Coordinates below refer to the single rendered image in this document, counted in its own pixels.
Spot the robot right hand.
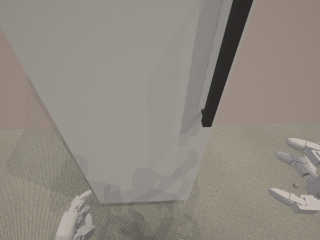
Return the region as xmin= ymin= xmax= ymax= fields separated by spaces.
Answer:
xmin=268 ymin=137 xmax=320 ymax=215

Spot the robot left hand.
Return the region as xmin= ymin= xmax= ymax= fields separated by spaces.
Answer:
xmin=54 ymin=190 xmax=95 ymax=240

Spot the handle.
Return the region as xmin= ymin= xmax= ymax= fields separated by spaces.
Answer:
xmin=201 ymin=0 xmax=253 ymax=127

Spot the fridge door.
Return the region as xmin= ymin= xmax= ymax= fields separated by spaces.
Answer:
xmin=0 ymin=0 xmax=257 ymax=204

